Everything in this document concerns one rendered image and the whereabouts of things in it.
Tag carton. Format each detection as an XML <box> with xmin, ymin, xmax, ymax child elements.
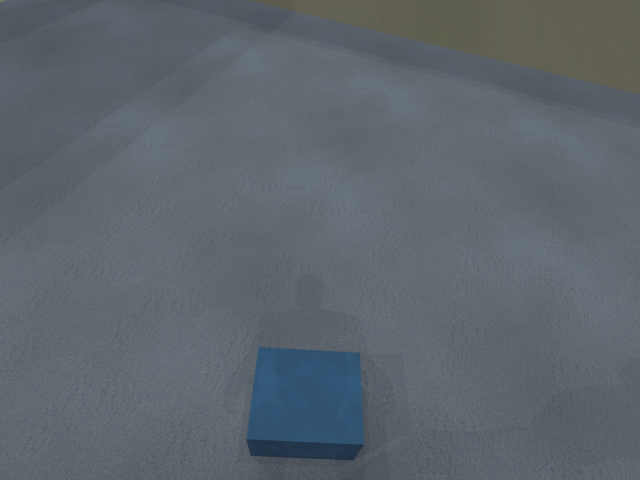
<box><xmin>246</xmin><ymin>347</ymin><xmax>364</xmax><ymax>460</ymax></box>

